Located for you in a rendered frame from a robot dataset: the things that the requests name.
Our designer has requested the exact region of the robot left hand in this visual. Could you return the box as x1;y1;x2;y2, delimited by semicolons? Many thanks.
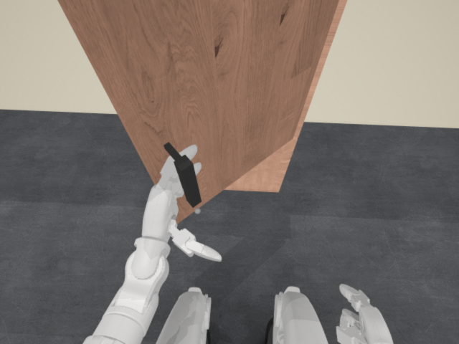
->
142;145;222;262

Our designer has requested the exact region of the cupboard door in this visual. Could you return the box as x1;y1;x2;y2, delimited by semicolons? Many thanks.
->
58;0;339;224

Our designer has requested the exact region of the left robot thigh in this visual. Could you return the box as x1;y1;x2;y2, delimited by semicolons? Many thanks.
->
156;292;211;344

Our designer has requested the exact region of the right robot thigh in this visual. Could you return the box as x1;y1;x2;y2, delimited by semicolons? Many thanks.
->
273;291;328;344

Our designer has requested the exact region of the robot thigh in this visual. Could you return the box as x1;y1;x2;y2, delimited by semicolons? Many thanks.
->
156;292;211;344
273;291;328;344

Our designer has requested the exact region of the robot left forearm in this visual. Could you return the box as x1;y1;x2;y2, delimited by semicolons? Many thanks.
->
83;236;171;344

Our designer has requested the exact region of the robot right hand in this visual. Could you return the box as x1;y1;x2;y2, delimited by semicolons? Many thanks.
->
336;284;394;344

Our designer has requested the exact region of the handle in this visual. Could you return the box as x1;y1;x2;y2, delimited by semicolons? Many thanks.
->
164;142;202;208

